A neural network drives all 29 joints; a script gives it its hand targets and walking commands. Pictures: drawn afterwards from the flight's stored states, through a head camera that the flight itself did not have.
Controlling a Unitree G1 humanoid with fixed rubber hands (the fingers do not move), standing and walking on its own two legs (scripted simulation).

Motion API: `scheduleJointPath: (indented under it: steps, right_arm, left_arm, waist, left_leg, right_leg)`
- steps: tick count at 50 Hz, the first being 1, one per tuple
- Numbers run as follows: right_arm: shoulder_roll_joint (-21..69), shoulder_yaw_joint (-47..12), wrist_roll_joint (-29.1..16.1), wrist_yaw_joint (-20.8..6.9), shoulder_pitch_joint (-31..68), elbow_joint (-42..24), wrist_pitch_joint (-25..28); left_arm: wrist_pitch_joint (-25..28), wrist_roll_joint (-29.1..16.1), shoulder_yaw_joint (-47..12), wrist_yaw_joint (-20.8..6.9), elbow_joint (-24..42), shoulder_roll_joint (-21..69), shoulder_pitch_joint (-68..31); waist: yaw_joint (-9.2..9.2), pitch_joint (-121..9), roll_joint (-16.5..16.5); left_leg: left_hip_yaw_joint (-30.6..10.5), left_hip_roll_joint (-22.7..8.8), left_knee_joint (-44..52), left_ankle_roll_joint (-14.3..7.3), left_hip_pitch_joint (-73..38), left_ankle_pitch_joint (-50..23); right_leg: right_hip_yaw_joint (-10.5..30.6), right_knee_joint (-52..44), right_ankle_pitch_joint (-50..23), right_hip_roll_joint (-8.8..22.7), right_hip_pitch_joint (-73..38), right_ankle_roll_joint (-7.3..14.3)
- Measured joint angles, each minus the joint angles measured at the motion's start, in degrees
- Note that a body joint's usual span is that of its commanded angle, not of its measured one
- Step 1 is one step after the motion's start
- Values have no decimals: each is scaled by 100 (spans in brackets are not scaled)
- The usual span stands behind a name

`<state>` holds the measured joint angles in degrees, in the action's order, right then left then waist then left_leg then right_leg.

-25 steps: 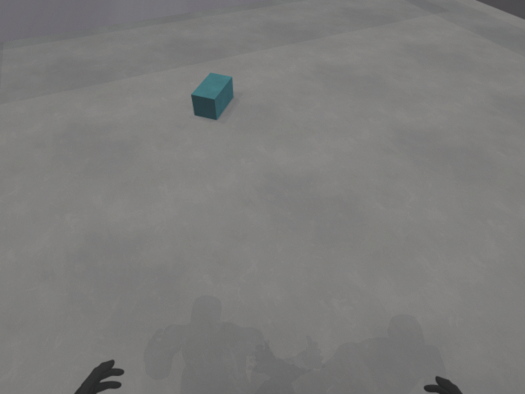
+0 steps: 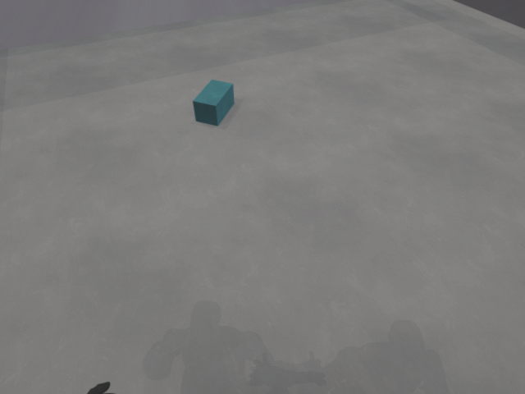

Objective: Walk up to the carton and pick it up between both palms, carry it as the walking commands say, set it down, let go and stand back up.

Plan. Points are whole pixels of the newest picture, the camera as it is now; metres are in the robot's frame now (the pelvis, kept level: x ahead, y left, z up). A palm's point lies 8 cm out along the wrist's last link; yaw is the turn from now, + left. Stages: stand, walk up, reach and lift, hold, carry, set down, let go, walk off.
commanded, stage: stand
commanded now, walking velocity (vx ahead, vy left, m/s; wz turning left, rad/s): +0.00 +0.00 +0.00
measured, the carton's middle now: (214, 102) +1.90 +0.38 -0.69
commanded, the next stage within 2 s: walk up in 0.24 s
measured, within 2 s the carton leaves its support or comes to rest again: neither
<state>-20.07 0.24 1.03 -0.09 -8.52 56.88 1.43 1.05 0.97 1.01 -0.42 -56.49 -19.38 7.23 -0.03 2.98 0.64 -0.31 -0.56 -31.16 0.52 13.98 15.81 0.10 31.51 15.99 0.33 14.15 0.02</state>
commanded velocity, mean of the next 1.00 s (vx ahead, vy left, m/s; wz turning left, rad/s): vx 0.30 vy -0.03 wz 0.10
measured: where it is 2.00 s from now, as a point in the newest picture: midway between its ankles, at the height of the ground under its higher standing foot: (230, 271)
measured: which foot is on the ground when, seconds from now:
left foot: down 0.00-0.48, up 0.50-0.76, down 0.78-1.00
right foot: down 0.00-0.78, up 0.80-1.00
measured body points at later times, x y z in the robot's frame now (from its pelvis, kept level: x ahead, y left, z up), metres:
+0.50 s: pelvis +0.00 +0.00 +0.01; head +0.01 +0.01 +0.46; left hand +0.09 +0.30 -0.12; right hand +0.09 -0.30 -0.12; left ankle +0.01 +0.13 -0.73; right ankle +0.01 -0.12 -0.73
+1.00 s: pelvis +0.14 +0.11 +0.02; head +0.15 +0.15 +0.47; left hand +0.18 +0.37 -0.14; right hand +0.15 -0.13 -0.12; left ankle +0.09 +0.22 -0.73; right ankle +0.20 -0.05 -0.64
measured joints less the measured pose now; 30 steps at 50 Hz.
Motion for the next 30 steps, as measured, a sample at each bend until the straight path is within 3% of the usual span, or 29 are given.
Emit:
scheduleJointPath:
  steps: [23, 26, 28, 30]
  right_arm:
    - [30, -33, -27, -4, 174, 470, -8]
    - [31, 117, 28, -82, -49, 370, -253]
    - [63, 164, 118, -179, -74, 291, -393]
    - [101, 204, 153, -262, -43, 203, -341]
  left_arm:
    - [5, -13, -46, 17, -562, -1, -129]
    - [-118, 69, 111, -10, -250, 77, -48]
    - [-7, 106, 129, 70, -144, 123, 103]
    - [63, 115, 130, 118, -187, 200, 353]
  waist:
    - [11, 25, -17]
    - [-27, -129, -53]
    - [114, -82, 38]
    - [129, -7, 68]
  left_leg:
    - [-30, 6, 851, 2, -484, -440]
    - [-168, 44, -254, -24, 181, 559]
    - [-46, 56, -1395, 9, 736, 555]
    - [36, -38, -2030, 28, 1125, 370]
  right_leg:
    - [-37, -911, -459, 9, -526, -31]
    - [-283, -736, 39, 67, -359, -25]
    - [-254, -820, -154, 175, -346, -8]
    - [-229, -991, -374, 282, -469, -46]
